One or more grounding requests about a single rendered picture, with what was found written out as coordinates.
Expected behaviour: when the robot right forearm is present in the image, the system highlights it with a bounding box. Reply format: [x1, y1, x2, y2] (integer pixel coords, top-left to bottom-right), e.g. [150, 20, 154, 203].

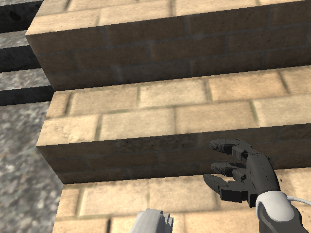
[256, 190, 309, 233]

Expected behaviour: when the right robot hand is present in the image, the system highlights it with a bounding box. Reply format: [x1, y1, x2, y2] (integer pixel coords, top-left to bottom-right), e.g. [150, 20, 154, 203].
[203, 138, 282, 208]

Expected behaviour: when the robot left thigh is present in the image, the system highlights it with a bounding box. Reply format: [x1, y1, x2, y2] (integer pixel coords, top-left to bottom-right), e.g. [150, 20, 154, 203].
[129, 208, 174, 233]

